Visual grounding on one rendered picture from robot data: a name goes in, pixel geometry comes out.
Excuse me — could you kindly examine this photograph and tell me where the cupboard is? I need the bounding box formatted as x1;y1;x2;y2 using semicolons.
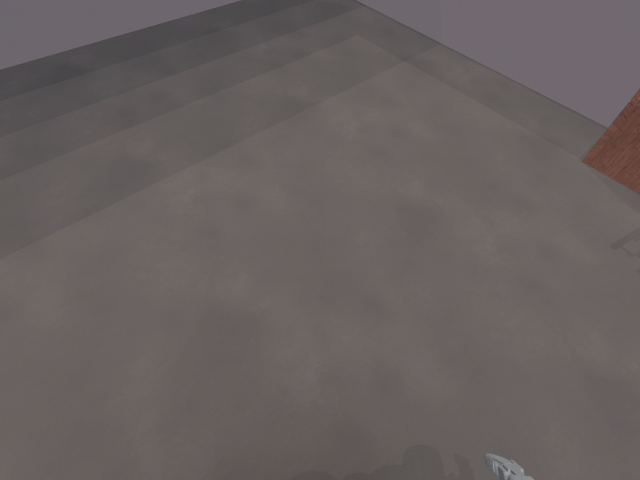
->
582;89;640;194

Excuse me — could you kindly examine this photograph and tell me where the robot right hand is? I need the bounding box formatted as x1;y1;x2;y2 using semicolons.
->
484;453;534;480

